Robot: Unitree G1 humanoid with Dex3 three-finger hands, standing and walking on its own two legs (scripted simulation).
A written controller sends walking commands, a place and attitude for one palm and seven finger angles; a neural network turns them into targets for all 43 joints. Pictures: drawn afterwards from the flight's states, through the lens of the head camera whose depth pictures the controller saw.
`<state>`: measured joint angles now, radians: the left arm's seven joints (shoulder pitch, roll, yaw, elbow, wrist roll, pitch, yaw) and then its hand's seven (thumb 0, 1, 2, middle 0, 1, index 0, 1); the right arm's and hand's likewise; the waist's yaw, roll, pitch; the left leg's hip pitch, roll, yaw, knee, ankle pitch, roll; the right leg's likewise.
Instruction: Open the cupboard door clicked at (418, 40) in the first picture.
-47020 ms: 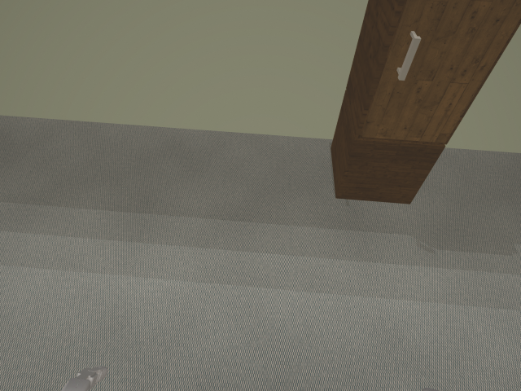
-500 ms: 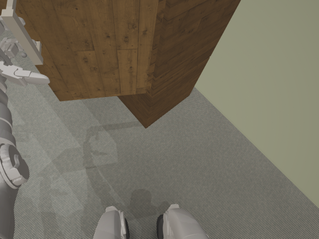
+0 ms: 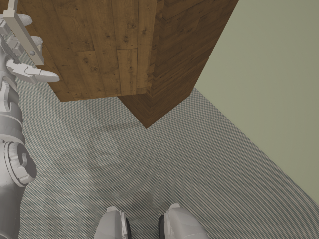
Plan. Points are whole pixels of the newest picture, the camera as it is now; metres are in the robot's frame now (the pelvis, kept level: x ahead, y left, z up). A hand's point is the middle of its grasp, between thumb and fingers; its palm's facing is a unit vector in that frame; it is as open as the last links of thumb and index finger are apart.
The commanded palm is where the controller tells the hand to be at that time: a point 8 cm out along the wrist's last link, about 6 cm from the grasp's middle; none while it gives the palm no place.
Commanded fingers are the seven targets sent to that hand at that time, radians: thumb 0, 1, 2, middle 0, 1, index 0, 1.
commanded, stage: slide the fingers in behind the handle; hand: left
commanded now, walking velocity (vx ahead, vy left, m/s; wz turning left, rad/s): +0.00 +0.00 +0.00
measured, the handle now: (27, 34) +0.58 +0.25 +0.08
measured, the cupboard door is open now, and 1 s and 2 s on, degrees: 59 58 101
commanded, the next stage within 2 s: close the thumb around the handle in 0.10 s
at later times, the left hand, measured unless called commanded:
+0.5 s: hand (32, 54) +0.53 +0.24 +0.07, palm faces +0.10 -1.00 +0.00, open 11.4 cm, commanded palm +0.51 +0.27 +0.07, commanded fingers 0.00 0.40 0.68 -0.36 -1.30 -0.36 -1.30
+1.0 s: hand (39, 53) +0.54 +0.23 +0.07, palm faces +0.08 -1.00 +0.00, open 5.4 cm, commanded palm +0.52 +0.27 +0.07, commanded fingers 0.00 0.90 0.90 -0.40 -1.35 -0.40 -1.35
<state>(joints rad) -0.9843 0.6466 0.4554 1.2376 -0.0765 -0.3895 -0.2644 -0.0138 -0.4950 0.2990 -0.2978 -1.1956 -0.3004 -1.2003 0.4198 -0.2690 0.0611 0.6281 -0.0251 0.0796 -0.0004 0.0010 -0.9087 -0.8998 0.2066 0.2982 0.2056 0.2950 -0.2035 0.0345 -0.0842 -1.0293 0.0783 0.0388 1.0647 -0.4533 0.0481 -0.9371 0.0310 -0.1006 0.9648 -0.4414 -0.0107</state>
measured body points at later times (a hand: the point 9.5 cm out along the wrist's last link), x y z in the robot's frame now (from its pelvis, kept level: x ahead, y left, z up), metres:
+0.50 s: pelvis +0.00 +0.00 +0.00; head +0.15 +0.03 +0.42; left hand +0.52 +0.29 +0.08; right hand -0.02 -0.26 -0.10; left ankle +0.02 +0.09 -0.67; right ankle +0.00 -0.12 -0.66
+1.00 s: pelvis +0.00 +0.00 +0.00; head +0.16 +0.03 +0.42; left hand +0.53 +0.28 +0.07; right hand -0.02 -0.26 -0.10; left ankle +0.02 +0.09 -0.66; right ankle +0.00 -0.12 -0.66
